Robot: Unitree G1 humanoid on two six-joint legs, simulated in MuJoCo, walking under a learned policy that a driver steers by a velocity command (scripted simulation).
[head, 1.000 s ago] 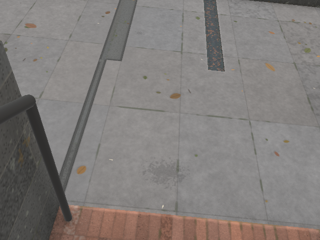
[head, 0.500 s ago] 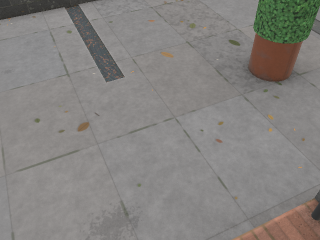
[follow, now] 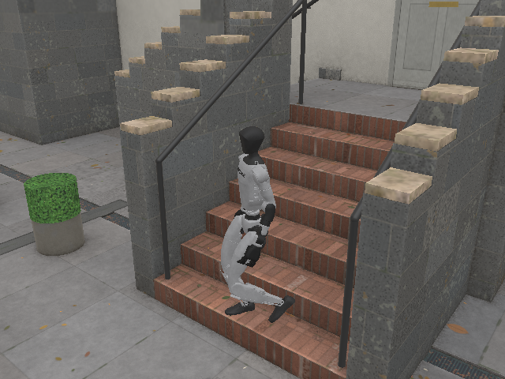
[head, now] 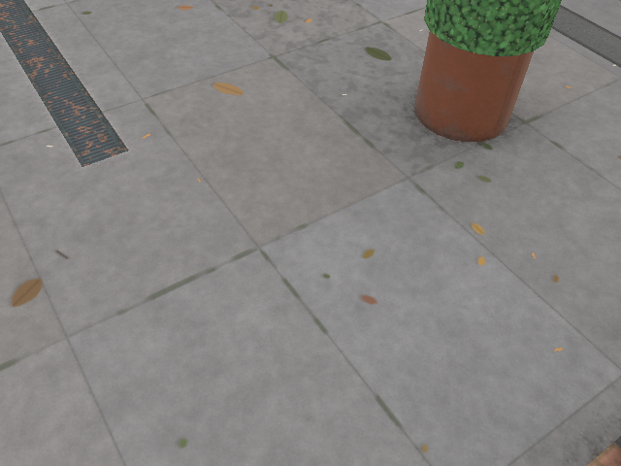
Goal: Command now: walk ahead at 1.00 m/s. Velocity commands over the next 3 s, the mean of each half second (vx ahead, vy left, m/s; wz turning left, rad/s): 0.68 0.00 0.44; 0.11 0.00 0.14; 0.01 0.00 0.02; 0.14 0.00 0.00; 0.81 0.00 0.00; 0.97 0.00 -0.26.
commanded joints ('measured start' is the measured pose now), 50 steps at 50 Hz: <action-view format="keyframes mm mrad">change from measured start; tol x32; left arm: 1 -51 51 -1 -45 37 -34 14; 50 -181 111 7 -81 12 65 63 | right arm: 1 8 -13 -9 -91 1 30 -6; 11 -374 -112 8 -199 -42 35 98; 16 254 -282 -51 19 -74 34 115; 23 -202 -227 -9 -217 -59 35 26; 50 -195 -148 -2 -107 -59 116 -6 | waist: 1 -53 109 59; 14 -53 -14 19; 17 -43 543 -241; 19 -97 121 -451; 50 27 53 0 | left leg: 1 -329 137 -29 -275 32 -69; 6 28 97 93 -820 966 -26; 13 8 19 254 -1183 987 3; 17 1141 216 -142 -841 1705 340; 20 933 390 -451 -1095 819 403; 24 68 177 -131 -1216 1061 273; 32 206 39 7 -1069 722 103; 36 -53 -80 80 -628 -210 -56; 50 130 17 113 -1167 86 -13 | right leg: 1 -9 -485 638 -301 88 -305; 10 62 -194 -25 -60 72 -26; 15 161 -141 -117 892 506 88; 16 -243 -15 -112 1361 -465 140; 17 -566 3 122 1438 -524 151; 26 13 -84 82 73 267 156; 32 150 -59 87 -257 553 64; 34 414 -291 297 -203 1169 -115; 40 101 -283 342 -386 379 -112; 50 153 -99 127 -262 143 35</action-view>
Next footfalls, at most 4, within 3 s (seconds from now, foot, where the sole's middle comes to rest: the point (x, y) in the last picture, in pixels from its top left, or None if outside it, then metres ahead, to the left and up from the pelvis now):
0.30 left None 0.47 0.18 -0.92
0.64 right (290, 416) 0.70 0.04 -0.92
0.90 left None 0.53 0.24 -0.92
2.58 left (172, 275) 1.14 0.39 -0.92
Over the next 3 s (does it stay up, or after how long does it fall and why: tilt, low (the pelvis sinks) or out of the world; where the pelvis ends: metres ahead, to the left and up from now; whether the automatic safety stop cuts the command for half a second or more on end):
stays up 1.31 0.33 -0.17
